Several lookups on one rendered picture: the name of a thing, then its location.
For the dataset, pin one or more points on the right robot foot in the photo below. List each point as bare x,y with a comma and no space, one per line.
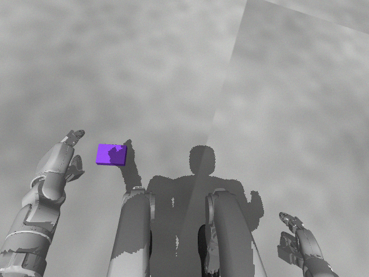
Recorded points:
202,250

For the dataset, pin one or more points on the left robot arm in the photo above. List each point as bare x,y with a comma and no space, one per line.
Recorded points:
24,251

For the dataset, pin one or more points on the left robot hand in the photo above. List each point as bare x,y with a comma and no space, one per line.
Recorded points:
58,158

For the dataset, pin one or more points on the right robot arm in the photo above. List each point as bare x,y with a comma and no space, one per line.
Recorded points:
316,267

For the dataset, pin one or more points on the small box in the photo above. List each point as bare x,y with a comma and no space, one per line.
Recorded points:
111,155

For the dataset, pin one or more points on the right robot hand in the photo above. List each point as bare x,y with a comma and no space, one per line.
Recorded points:
296,250

